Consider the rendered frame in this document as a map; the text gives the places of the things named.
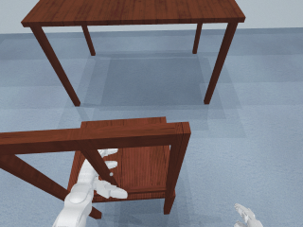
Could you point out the left robot hand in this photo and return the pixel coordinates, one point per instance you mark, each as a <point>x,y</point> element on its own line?
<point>89,175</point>

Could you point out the robot left forearm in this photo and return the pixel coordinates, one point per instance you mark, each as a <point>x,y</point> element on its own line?
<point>77,206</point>

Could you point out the right robot hand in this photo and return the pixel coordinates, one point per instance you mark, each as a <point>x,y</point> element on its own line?
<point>248,216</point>

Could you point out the chair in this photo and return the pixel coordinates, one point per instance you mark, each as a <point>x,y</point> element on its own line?
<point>147,169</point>

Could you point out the table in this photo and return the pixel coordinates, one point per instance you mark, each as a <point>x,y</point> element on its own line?
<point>84,13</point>

